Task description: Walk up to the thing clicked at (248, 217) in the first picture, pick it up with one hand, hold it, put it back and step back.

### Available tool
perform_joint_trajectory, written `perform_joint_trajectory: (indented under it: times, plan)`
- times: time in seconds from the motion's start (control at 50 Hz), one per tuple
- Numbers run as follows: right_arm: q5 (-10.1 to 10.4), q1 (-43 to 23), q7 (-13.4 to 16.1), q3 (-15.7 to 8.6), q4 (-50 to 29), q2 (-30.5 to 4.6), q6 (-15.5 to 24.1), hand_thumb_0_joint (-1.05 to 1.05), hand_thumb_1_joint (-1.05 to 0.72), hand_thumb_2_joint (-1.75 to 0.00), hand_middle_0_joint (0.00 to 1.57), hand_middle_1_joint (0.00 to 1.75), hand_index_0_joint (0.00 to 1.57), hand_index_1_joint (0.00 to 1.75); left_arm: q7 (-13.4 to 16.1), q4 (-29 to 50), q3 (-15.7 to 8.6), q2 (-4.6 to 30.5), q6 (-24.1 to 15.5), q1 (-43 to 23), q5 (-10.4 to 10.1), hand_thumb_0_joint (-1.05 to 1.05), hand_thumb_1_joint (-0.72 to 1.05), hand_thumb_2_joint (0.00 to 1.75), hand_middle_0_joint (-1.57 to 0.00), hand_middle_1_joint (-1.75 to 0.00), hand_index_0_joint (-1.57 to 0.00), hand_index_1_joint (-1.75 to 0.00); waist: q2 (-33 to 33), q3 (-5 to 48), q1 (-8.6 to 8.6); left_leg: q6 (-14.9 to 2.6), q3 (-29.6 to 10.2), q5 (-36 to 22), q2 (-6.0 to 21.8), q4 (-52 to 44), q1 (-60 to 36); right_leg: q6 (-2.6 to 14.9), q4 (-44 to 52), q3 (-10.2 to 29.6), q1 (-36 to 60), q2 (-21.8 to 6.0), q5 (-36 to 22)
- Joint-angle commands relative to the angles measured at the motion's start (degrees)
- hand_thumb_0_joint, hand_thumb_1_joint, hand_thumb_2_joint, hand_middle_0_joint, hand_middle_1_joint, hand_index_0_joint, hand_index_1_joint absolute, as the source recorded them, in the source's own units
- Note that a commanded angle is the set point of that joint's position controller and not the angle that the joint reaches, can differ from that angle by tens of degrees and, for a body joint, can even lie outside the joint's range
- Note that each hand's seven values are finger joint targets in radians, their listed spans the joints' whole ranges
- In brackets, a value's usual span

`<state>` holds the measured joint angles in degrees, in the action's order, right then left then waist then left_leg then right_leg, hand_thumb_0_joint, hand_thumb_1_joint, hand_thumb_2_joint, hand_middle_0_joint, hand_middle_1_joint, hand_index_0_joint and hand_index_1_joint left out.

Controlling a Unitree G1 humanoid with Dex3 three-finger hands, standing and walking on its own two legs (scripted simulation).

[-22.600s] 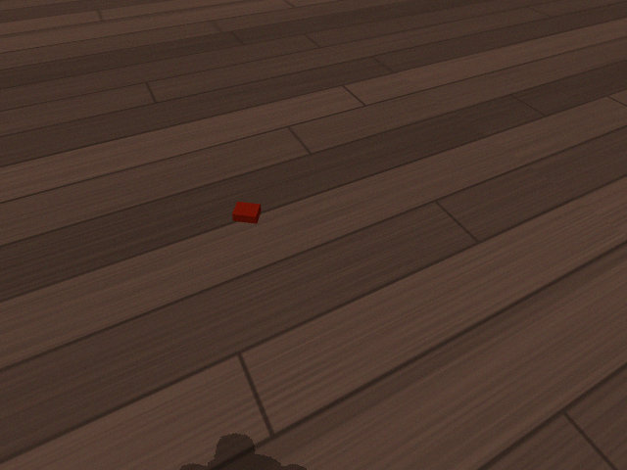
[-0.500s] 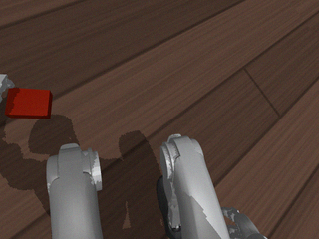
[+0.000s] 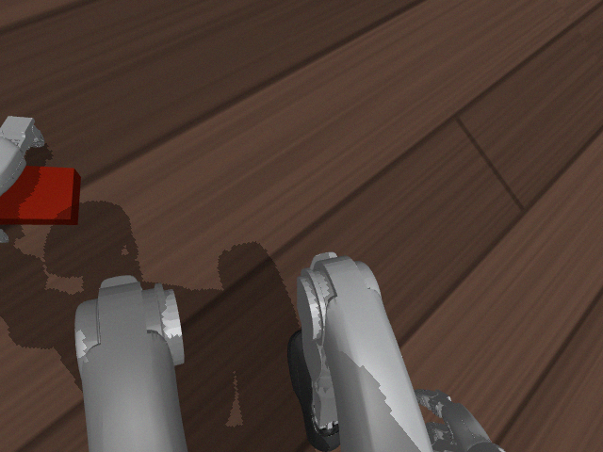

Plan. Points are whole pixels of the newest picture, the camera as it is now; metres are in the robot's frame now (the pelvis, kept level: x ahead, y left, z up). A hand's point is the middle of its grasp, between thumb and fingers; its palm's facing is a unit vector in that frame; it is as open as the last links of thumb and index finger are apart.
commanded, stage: approach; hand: left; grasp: from above
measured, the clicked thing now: (36, 196) +0.46 +0.32 -0.29
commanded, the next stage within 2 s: close in in 1.14 s
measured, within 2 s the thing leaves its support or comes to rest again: neither
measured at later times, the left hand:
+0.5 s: hand out of the picture +0.42 +0.35 -0.17, palm faces -0.55 -0.09 -0.83, open 13.6 cm
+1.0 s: hand out of the picture +0.44 +0.35 -0.17, palm faces -0.46 -0.01 -0.89, open 13.1 cm
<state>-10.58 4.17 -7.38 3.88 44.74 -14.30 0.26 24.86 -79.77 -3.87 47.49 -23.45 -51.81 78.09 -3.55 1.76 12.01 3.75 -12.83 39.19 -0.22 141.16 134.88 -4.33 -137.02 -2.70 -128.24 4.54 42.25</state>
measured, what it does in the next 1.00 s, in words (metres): stands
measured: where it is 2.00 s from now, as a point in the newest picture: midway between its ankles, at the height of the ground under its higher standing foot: (239, 427)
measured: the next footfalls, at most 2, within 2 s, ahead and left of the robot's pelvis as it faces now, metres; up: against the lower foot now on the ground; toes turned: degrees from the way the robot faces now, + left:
none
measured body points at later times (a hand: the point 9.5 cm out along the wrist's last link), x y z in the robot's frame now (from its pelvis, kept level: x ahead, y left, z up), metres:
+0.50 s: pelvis -0.01 +0.00 +0.01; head +0.24 +0.09 +0.37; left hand +0.45 +0.35 -0.12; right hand +0.05 -0.27 -0.10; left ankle +0.07 +0.14 -0.28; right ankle +0.09 -0.13 -0.28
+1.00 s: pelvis -0.01 +0.01 +0.00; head +0.22 +0.11 +0.37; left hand +0.46 +0.35 -0.12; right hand +0.08 -0.25 -0.10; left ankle +0.07 +0.14 -0.28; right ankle +0.09 -0.13 -0.28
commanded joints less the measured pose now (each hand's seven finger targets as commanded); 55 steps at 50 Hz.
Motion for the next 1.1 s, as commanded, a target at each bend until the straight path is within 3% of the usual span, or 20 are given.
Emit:
perform_joint_trajectory:
  times: [0.0,0.06,0.1,0.14,0.22,0.3,0.34,0.4,0.46,0.48,0.52,0.56,0.64,0.7,0.74,0.78,0.82,0.9,1.0,1.08]
  plan:
    - [0.1,12.2,1.0,-3.8,-0.8,-15.0,0.0,0.00,-0.92,-0.90,0.20,0.30,0.20,0.30,3.2,4.8,-2.1,14.0,2.6,-20.4,-0.4,0.00,-0.44,0.90,-0.06,-1.10,-0.11,-1.04,20.8,38.1,1.88,-4.80,8.6,-12.9,0.9,-12.6,-33.9,5.47,14.5,-7.4,14.2,0.5,-17.3]
    - [0.1,12.0,1.0,-2.8,-1.7,-14.9,-0.4,0.00,-0.92,-0.90,0.20,0.30,0.20,0.30,3.9,2.6,-4.6,16.7,5.4,-20.0,-0.1,0.00,-0.45,0.91,-0.07,-1.09,-0.11,-1.04,22.4,39.6,0.30,-4.84,9.4,-14.0,0.7,-13.5,-33.4,5.64,14.0,-7.0,16.4,0.3,-18.7]
    - [0.2,11.5,1.0,-2.3,-2.6,-15.0,-0.5,0.00,-0.91,-0.90,0.20,0.30,0.20,0.30,4.0,1.4,-5.1,17.1,7.4,-19.6,-0.7,0.00,-0.44,0.91,-0.07,-1.08,-0.11,-1.04,22.9,39.3,0.31,-5.02,9.7,-12.8,0.5,-14.0,-32.6,5.73,14.1,-7.1,16.6,0.2,-17.9]
    - [0.6,10.4,1.2,-2.0,-3.1,-15.2,-0.8,0.00,-0.91,-0.90,0.20,0.30,0.20,0.30,2.8,0.1,-4.1,17.5,9.0,-18.5,-1.1,0.00,-0.46,0.92,-0.07,-1.07,-0.11,-1.03,21.0,39.7,0.28,-5.53,10.1,-11.9,0.5,-13.8,-30.6,5.48,15.0,-6.3,18.5,0.3,-18.0]
    - [1.2,10.1,1.4,-1.3,-4.3,-15.2,-0.9,0.00,-0.91,-0.90,0.20,0.30,0.20,0.30,-1.0,0.5,-4.0,19.3,10.3,-15.9,-4.4,0.00,-0.49,0.94,-0.08,-1.04,-0.10,-1.02,16.2,37.3,0.41,-6.45,10.3,-9.3,0.2,-13.6,-25.5,4.85,16.3,-5.3,22.1,0.3,-16.2]
    - [1.2,10.1,1.8,-1.1,-4.8,-15.9,-1.6,0.00,-0.91,-0.90,0.20,0.30,0.20,0.30,-5.4,3.0,-4.5,21.8,7.8,-15.3,-7.1,0.00,-0.47,0.93,-0.08,-1.05,-0.11,-1.01,14.0,38.1,0.65,-6.55,9.7,-8.7,0.2,-13.1,-24.5,4.56,16.8,-5.1,25.0,0.5,-14.9]
    - [0.5,11.0,1.9,-0.8,-4.4,-16.2,-1.9,0.00,-0.91,-0.90,0.20,0.30,0.20,0.30,-7.1,5.0,-4.7,22.1,5.3,-16.8,-7.9,0.00,-0.45,0.91,-0.08,-1.06,-0.12,-1.01,13.9,37.1,1.72,-6.33,9.3,-7.8,0.3,-12.9,-24.0,4.57,17.0,-5.6,24.6,0.5,-13.6]
    - [-0.4,12.2,1.8,-0.4,-3.9,-16.0,-2.3,0.00,-0.91,-0.90,0.20,0.30,0.20,0.30,-8.7,6.4,-3.2,19.2,0.6,-18.3,-8.2,0.00,-0.44,0.89,-0.10,-1.05,-0.14,-1.01,15.4,35.1,3.51,-5.67,8.1,-7.2,0.6,-12.4,-25.4,4.87,16.9,-6.5,22.3,0.9,-12.5]
    - [-0.6,12.5,1.4,-0.7,-3.8,-16.5,-2.6,0.00,-0.91,-0.89,0.20,0.30,0.20,0.30,-8.6,8.2,-2.2,17.4,-3.6,-16.4,-8.1,0.00,-0.43,0.89,-0.09,-1.08,-0.13,-1.02,18.0,34.6,2.78,-4.92,7.3,-8.7,0.9,-12.4,-29.9,5.24,16.6,-7.5,19.8,1.1,-12.9]
    - [-1.0,12.9,1.1,-0.5,-3.7,-16.7,-2.6,0.00,-0.91,-0.90,0.20,0.30,0.20,0.30,-8.2,7.1,-1.8,16.8,-4.6,-15.1,-7.3,0.00,-0.44,0.90,-0.08,-1.07,-0.12,-1.02,18.8,34.1,3.40,-4.76,7.2,-9.9,1.0,-12.0,-31.2,5.20,16.1,-7.8,19.8,1.2,-13.8]
    - [-0.9,11.9,0.7,-0.5,-3.9,-17.0,-3.2,0.00,-0.91,-0.89,0.20,0.30,0.20,0.30,-6.7,10.2,-3.1,18.7,-6.7,-14.6,-5.9,0.00,-0.45,0.90,-0.07,-1.09,-0.12,-1.04,21.6,35.7,1.60,-4.32,7.0,-12.0,1.2,-12.4,-34.0,5.47,15.2,-8.2,19.1,1.2,-14.8]
    - [-1.1,11.3,0.5,-0.3,-4.0,-17.3,-3.7,0.00,-0.91,-0.89,0.20,0.30,0.20,0.30,-4.2,12.4,-5.4,21.1,-7.6,-15.6,-4.2,0.00,-0.44,0.90,-0.07,-1.08,-0.12,-1.03,23.8,37.6,0.95,-4.20,6.9,-14.3,1.3,-12.2,-36.5,5.46,14.2,-8.5,18.6,1.2,-16.3]
    - [-0.6,9.0,0.4,-1.5,-3.7,-17.3,-3.4,0.00,-0.91,-0.90,0.20,0.30,0.20,0.30,1.8,11.7,-6.3,19.4,-6.7,-15.9,-0.8,0.00,-0.46,0.92,-0.07,-1.06,-0.11,-1.03,27.0,36.3,1.62,-3.63,6.2,-15.3,1.5,-13.6,-39.8,5.92,11.4,-9.9,12.6,0.9,-17.1]
    - [-0.5,8.1,0.4,-2.2,-3.7,-16.9,-3.3,0.00,-0.91,-0.89,0.20,0.30,0.20,0.30,5.2,11.7,-9.2,22.9,-4.2,-17.8,2.0,0.00,-0.43,0.92,-0.09,-1.04,-0.12,-1.00,30.0,38.6,-0.01,-3.41,7.5,-14.4,1.3,-14.7,-40.2,6.28,11.1,-9.2,11.3,0.8,-16.6]
    - [-0.5,7.8,0.5,-2.2,-3.5,-16.2,-3.1,0.00,-0.91,-0.90,0.20,0.30,0.20,0.30,6.3,8.1,-7.4,20.6,-1.6,-19.7,2.7,0.00,-0.39,0.90,-0.12,-1.04,-0.15,-1.00,29.8,36.8,1.21,-3.52,8.0,-11.9,1.2,-15.1,-37.9,6.34,11.4,-8.9,9.8,0.5,-15.2]
    - [-0.3,7.5,0.9,-1.9,-3.0,-16.2,-2.6,0.00,-0.91,-0.90,0.20,0.30,0.20,0.30,6.4,3.7,-4.3,18.0,1.1,-22.3,3.5,0.00,-0.38,0.88,-0.12,-1.05,-0.16,-1.01,28.3,34.3,2.70,-3.83,8.1,-9.3,1.0,-15.2,-35.8,6.29,12.3,-8.7,8.0,0.4,-13.7]
    - [-0.1,7.8,1.1,-1.4,-2.9,-16.1,-1.8,0.00,-0.91,-0.90,0.20,0.30,0.20,0.30,5.6,-2.6,-1.0,15.1,3.7,-22.9,2.8,0.00,-0.36,0.87,-0.12,-1.08,-0.17,-1.02,24.9,31.3,4.04,-4.29,7.9,-6.3,0.8,-14.9,-32.0,6.14,13.6,-8.5,7.4,0.4,-11.9]
    - [-0.3,8.6,1.7,-0.3,-2.6,-16.7,-0.2,0.00,-0.91,-0.90,0.20,0.30,0.20,0.30,2.4,-6.5,1.3,15.8,6.4,-23.6,0.2,0.00,-0.34,0.87,-0.13,-1.10,-0.18,-1.04,19.5,28.6,5.06,-5.30,7.6,-3.1,0.4,-14.1,-27.5,5.48,15.3,-8.2,10.0,0.2,-9.7]
    - [-0.4,9.4,1.9,0.4,-4.1,-17.3,0.7,0.00,-0.92,-0.90,0.20,0.30,0.20,0.30,-3.3,-3.8,-0.9,21.1,5.5,-23.3,-2.9,0.00,-0.31,0.86,-0.16,-1.09,-0.21,-1.03,19.1,32.0,4.44,-5.21,6.5,-4.9,0.5,-13.6,-29.1,5.32,13.9,-8.1,13.4,0.2,-10.8]
    - [-1.1,10.3,1.7,1.4,-5.1,-16.9,-0.3,0.00,-0.92,-0.90,0.20,0.30,0.20,0.30,-5.7,4.7,-4.3,25.5,1.9,-19.8,-3.5,0.00,-0.28,0.88,-0.22,-1.07,-0.27,-1.02,23.2,37.5,1.74,-4.72,7.6,-9.5,0.6,-12.9,-31.5,5.36,14.4,-7.6,19.6,0.6,-14.3]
